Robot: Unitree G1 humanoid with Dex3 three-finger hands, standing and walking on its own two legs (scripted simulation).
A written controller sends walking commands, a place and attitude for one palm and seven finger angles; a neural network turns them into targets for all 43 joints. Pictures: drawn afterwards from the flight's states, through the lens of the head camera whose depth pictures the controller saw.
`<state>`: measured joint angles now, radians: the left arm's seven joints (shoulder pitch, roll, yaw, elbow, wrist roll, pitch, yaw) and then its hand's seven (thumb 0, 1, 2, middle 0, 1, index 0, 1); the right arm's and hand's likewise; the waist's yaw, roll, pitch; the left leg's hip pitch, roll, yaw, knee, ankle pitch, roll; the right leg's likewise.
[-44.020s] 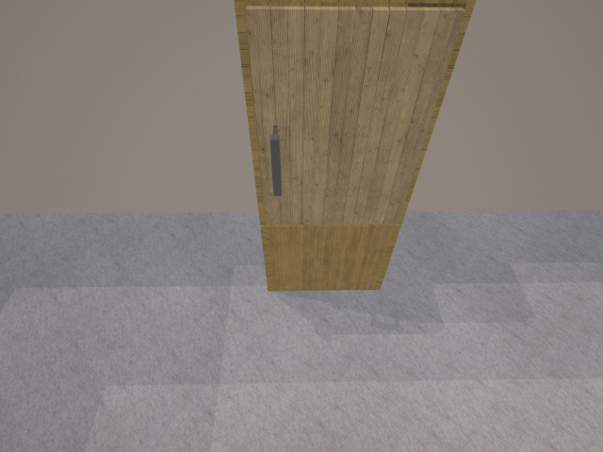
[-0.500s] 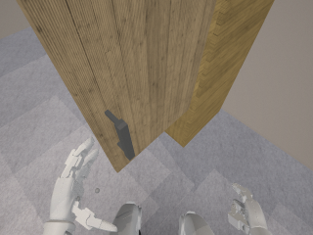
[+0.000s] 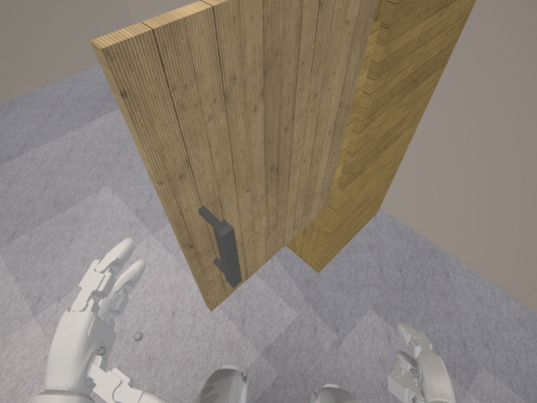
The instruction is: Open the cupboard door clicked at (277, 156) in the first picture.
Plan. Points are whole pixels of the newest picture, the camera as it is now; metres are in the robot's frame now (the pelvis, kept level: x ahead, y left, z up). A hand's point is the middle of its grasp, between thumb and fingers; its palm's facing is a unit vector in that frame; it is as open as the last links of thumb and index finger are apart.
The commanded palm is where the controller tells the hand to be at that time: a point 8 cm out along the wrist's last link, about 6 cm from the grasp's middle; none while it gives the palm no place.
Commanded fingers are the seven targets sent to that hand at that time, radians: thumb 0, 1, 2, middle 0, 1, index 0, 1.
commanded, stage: draw the hand back to the body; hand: left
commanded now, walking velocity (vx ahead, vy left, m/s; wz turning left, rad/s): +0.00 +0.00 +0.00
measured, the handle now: (221, 249) +0.34 +0.11 +0.02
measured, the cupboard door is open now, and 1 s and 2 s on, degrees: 90 90 90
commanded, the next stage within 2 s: step back with the hand held close in 1.28 s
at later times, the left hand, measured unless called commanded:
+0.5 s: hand (54, 297) +0.21 +0.24 +0.15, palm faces +0.26 -0.88 -0.40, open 13.9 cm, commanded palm +0.17 +0.28 +0.19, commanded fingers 0.00 0.23 0.62 -0.18 -0.30 -0.18 -0.30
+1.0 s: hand out of the picture +0.24 +0.27 +0.27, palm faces +0.46 -0.79 -0.41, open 8.1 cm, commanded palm +0.19 +0.31 +0.27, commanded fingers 0.00 0.90 0.90 -0.20 -0.30 -0.20 -0.30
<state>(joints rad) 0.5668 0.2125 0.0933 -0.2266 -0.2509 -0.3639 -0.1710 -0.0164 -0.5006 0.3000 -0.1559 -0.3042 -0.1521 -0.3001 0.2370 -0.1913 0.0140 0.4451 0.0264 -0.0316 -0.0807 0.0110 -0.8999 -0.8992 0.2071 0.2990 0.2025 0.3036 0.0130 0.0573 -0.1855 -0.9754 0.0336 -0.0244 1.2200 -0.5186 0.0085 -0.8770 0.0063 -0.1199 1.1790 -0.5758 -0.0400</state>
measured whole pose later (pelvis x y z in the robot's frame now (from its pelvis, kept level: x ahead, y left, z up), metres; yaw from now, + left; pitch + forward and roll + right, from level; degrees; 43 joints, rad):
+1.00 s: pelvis +0.05 +0.01 +0.10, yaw -1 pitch -3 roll +0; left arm 0.46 0.35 0.35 -0.41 -0.07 -0.05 0.12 0.00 0.75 0.84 -0.21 -0.31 -0.20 -0.30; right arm 0.19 -0.23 0.03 0.61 0.00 -0.08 -0.08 0.01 -0.90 -0.90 0.21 0.30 0.20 0.30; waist 0.07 0.07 -0.01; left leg -0.14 0.00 0.04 0.46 -0.26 0.03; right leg -0.07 0.00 -0.05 0.41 -0.29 -0.01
